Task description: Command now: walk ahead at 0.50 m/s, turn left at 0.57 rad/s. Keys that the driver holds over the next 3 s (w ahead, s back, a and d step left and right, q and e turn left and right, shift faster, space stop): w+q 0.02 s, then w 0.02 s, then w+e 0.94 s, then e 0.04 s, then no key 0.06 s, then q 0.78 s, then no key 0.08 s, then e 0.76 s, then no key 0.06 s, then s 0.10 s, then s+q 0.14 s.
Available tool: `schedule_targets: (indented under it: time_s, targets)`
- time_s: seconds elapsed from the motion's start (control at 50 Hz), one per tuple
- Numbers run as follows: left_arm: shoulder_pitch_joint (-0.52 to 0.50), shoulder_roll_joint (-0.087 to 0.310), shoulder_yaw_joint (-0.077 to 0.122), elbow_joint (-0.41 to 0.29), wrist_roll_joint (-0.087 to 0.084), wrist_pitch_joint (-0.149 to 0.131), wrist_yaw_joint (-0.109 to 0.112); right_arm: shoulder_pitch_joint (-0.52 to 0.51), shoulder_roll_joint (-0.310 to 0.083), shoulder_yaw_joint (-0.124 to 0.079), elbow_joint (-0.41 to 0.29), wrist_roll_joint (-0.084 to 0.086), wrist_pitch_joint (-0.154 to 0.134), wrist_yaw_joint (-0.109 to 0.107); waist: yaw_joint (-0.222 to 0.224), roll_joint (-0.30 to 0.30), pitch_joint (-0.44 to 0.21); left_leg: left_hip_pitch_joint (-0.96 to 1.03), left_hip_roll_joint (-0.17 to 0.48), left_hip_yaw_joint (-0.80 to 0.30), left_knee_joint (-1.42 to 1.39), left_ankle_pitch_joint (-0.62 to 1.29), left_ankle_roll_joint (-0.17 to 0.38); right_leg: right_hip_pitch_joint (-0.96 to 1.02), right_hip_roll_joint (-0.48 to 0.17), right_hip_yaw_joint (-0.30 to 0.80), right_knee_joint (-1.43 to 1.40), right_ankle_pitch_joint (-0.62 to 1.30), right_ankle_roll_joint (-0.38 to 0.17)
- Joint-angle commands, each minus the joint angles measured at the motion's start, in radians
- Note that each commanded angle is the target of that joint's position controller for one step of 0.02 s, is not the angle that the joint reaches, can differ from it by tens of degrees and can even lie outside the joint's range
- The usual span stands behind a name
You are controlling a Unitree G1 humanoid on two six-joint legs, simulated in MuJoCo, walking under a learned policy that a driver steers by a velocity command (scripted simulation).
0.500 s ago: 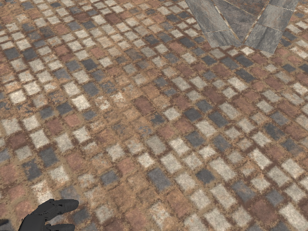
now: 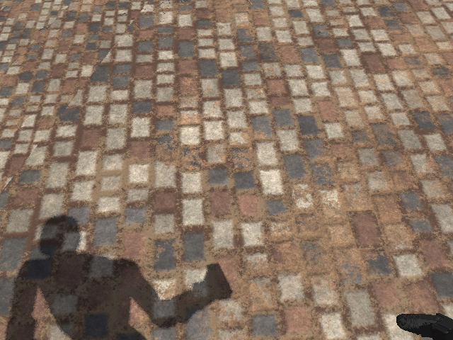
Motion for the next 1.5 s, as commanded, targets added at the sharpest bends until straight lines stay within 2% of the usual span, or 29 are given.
schedule_targets:
  time_s: [0.02,0.04,0.06,0.08,0.1,0.14,0.24,0.46,0.56,0.58,0.6,0.62,0.64,0.66,0.7,0.78,0.88,1.02,1.04,1.06,1.08,1.1,1.14,1.18,1.26,1.4,1.42,1.46,1.5]
  targets:
    - [-0.050,0.174,0.034,-0.069,-0.003,0.003,0.013,0.308,-0.203,-0.097,0.011,0.003,0.005,-0.017,-0.228,-0.057,-0.174,0.505,-0.113,0.046,-0.058,-0.011,0.089,-0.203,-0.178,0.020,0.457,0.924,-0.109]
    - [0.034,0.056,-0.009,-0.111,0.048,-0.009,0.004,0.364,-0.321,-0.120,0.020,0.011,0.007,-0.037,-0.175,0.212,-0.260,0.869,0.152,-0.399,-0.088,-0.044,0.226,-0.624,-0.060,0.025,0.842,0.188,-0.046]
    - [0.032,0.045,-0.028,-0.119,0.036,-0.043,-0.009,0.359,-0.293,-0.097,-0.018,0.009,-0.011,-0.031,-0.172,0.212,-0.444,0.980,0.308,-0.851,-0.288,-0.248,0.348,-0.802,0.059,0.253,1.039,-0.206,-0.037]
    - [-0.070,0.137,-0.002,-0.120,-0.016,-0.057,-0.020,0.348,-0.208,-0.071,0.001,-0.004,-0.025,-0.022,-0.213,0.079,-0.340,0.904,0.293,-0.727,-0.334,-0.249,0.275,-0.886,-0.001,0.314,1.071,-0.125,-0.057]
    - [-0.113,0.127,-0.007,-0.136,-0.028,-0.064,-0.020,0.298,-0.188,-0.062,0.006,-0.010,-0.035,-0.022,-0.187,0.067,-0.218,0.761,0.264,-0.581,-0.330,-0.176,0.235,-0.894,-0.044,0.296,1.016,-0.044,-0.076]
    - [-0.100,0.118,-0.004,-0.107,0.002,-0.049,-0.009,0.178,-0.118,-0.037,0.005,-0.022,-0.046,-0.024,-0.110,0.039,-0.112,0.513,0.189,-0.370,-0.355,0.030,0.180,-0.775,-0.120,0.302,0.889,0.084,-0.074]
    - [-0.077,0.065,-0.010,-0.072,0.004,0.007,-0.004,0.165,-0.120,-0.039,0.055,-0.036,-0.087,-0.032,-0.076,0.025,-0.047,0.397,0.155,-0.159,-0.473,0.184,0.161,-0.747,-0.121,0.322,0.764,0.271,-0.038]
    - [-0.312,0.004,-0.034,-0.165,0.008,-0.012,-0.057,0.255,-0.139,-0.046,0.166,-0.021,-0.061,-0.063,-0.173,0.002,0.064,0.660,0.194,0.073,-0.467,0.324,0.084,-0.847,-0.038,0.256,0.302,0.491,-0.083]
    - [-0.180,0.076,0.002,-0.187,0.009,-0.002,-0.074,0.220,-0.198,-0.061,0.162,-0.013,-0.017,-0.092,-0.061,0.080,-0.076,0.726,0.200,0.134,-0.119,0.987,0.035,-0.592,0.089,0.126,0.299,0.240,-0.174]
    - [-0.030,0.127,0.029,-0.157,0.007,-0.001,-0.063,0.198,-0.198,-0.058,0.157,-0.009,-0.014,-0.098,0.026,0.057,-0.153,0.630,0.166,0.156,0.087,0.951,0.006,-0.363,0.120,0.139,0.232,0.296,-0.214]
    - [0.117,0.211,0.057,-0.136,0.007,0.010,-0.041,0.214,-0.164,-0.041,0.139,-0.024,-0.026,-0.099,0.082,-0.064,-0.259,0.386,0.110,0.156,0.397,0.591,-0.034,-0.051,-0.027,0.380,0.206,0.318,-0.283]
    - [0.078,0.260,0.065,-0.159,-0.006,0.007,-0.035,0.300,-0.034,0.000,0.102,-0.041,-0.058,-0.075,-0.028,-0.304,-0.355,-0.073,-0.143,0.050,0.783,-0.396,-0.111,0.289,-0.277,0.963,0.104,0.192,-0.500]
    - [0.099,0.182,0.040,-0.163,0.002,0.001,-0.035,0.220,-0.117,-0.013,0.096,-0.011,-0.103,-0.052,0.043,-0.165,-0.416,-0.186,-0.100,-0.164,0.844,-0.426,-0.079,0.328,-0.284,1.037,0.014,0.115,-0.483]
    - [0.072,0.139,0.029,-0.167,0.011,-0.004,-0.032,0.126,-0.145,-0.018,0.059,0.025,-0.124,-0.041,0.048,-0.112,-0.286,-0.227,-0.049,-0.161,0.795,-0.352,-0.055,0.228,-0.251,0.880,0.000,0.141,-0.431]
    - [-0.049,0.090,0.013,-0.185,0.010,-0.012,-0.031,0.090,-0.140,-0.022,0.054,-0.015,-0.131,-0.050,-0.039,0.007,-0.119,-0.157,0.026,-0.136,0.581,-0.254,-0.058,-0.052,-0.174,0.694,-0.029,0.343,-0.379]
    - [-0.097,0.108,0.014,-0.212,0.016,-0.011,-0.012,0.137,-0.107,-0.020,0.055,-0.034,-0.089,-0.054,-0.103,-0.046,-0.059,-0.039,0.042,-0.098,0.401,-0.194,-0.126,-0.291,-0.113,0.572,-0.089,0.530,-0.382]
    - [-0.039,0.145,0.027,-0.194,0.005,0.008,0.011,-0.042,-0.060,0.003,0.013,-0.029,-0.089,-0.050,-0.029,-0.093,-0.042,0.084,-0.031,-0.063,0.015,0.161,-0.164,-0.403,-0.019,0.472,-0.066,0.415,-0.294]
    - [-0.025,0.118,0.026,-0.187,0.005,0.031,0.018,0.014,-0.144,-0.040,0.017,-0.021,-0.117,-0.040,-0.092,-0.150,-0.071,0.247,-0.058,-0.099,-0.187,0.105,-0.081,-0.265,-0.044,0.635,0.178,0.387,-0.206]
    - [-0.028,0.074,0.011,-0.199,0.013,0.031,0.018,0.098,-0.173,-0.050,0.027,-0.041,-0.123,-0.045,-0.132,-0.127,-0.153,0.397,0.007,-0.128,-0.189,0.184,-0.039,-0.287,0.011,0.581,0.335,0.424,-0.162]
    - [0.033,0.012,-0.010,-0.220,0.037,0.029,0.022,0.209,-0.238,-0.062,0.029,-0.062,-0.122,-0.049,-0.136,0.047,-0.309,0.670,0.208,-0.319,-0.126,0.417,0.040,-0.435,0.098,0.488,0.627,0.125,-0.107]
    - [0.180,0.008,-0.019,-0.228,0.009,0.022,0.020,0.251,-0.272,-0.074,0.066,-0.058,-0.101,-0.038,-0.076,0.372,-0.405,0.857,0.390,-0.731,-0.209,0.358,0.212,-0.709,0.178,0.413,0.893,-0.281,-0.054]
    - [0.177,0.099,-0.002,-0.183,0.004,0.028,0.023,0.224,-0.175,-0.051,0.045,-0.031,-0.095,-0.033,-0.100,0.210,-0.341,0.794,0.356,-0.732,-0.237,0.221,0.196,-0.763,0.114,0.465,0.999,-0.233,-0.034]
    - [0.014,0.111,0.002,-0.194,0.019,0.049,0.028,0.133,-0.087,-0.015,0.043,-0.035,-0.081,-0.027,-0.112,0.042,-0.182,0.574,0.252,-0.459,-0.242,0.334,0.149,-0.739,0.064,0.408,0.982,-0.127,-0.014]
    - [-0.035,0.071,-0.006,-0.218,0.035,0.058,0.026,0.063,-0.063,0.001,0.059,-0.036,-0.074,-0.024,-0.062,0.060,-0.115,0.401,0.174,-0.331,-0.264,0.492,0.134,-0.630,-0.005,0.367,0.795,-0.080,-0.011]
    - [-0.046,0.011,-0.029,-0.208,0.037,0.054,0.031,0.054,-0.142,-0.025,0.087,-0.024,-0.052,-0.034,-0.055,0.121,-0.180,0.358,0.121,-0.254,-0.261,0.665,0.152,-0.431,0.036,0.293,0.454,0.034,0.020]
    - [-0.132,0.052,-0.008,-0.232,0.036,0.070,0.033,0.046,-0.163,-0.040,0.086,0.015,0.008,-0.057,-0.051,0.105,-0.104,0.252,0.079,-0.379,-0.253,0.047,0.093,-0.285,0.068,0.297,0.132,0.244,-0.047]
    - [-0.113,0.086,0.002,-0.237,0.043,0.063,0.036,0.062,-0.136,-0.033,0.086,0.011,0.010,-0.061,-0.047,0.068,-0.113,0.199,0.050,-0.373,-0.203,-0.034,0.051,-0.206,-0.008,0.346,0.094,0.297,-0.081]
    - [-0.091,0.174,0.028,-0.225,0.069,0.066,0.038,0.098,-0.074,-0.017,0.054,0.004,0.007,-0.065,-0.082,-0.294,-0.121,0.017,-0.138,-0.105,0.098,-0.402,-0.056,-0.170,-0.307,0.635,0.007,0.483,-0.282]
    - [-0.140,0.091,0.005,-0.248,0.060,0.051,0.039,0.136,-0.172,-0.057,0.084,-0.001,0.015,-0.066,-0.075,-0.204,-0.116,-0.035,-0.088,-0.119,0.458,-0.488,-0.118,-0.178,-0.330,0.608,0.012,0.616,-0.332]
Next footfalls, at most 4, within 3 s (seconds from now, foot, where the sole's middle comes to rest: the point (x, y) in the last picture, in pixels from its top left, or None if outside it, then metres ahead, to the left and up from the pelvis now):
0.02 left None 0.18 0.10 -0.76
0.58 right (286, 330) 0.49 -0.11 -0.76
1.04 left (247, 228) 0.81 0.02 -0.76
1.42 right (315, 255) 0.73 -0.20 -0.76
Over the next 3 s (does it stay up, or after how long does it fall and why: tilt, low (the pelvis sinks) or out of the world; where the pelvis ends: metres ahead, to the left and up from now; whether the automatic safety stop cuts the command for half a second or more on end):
stays up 0.70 -0.04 0.01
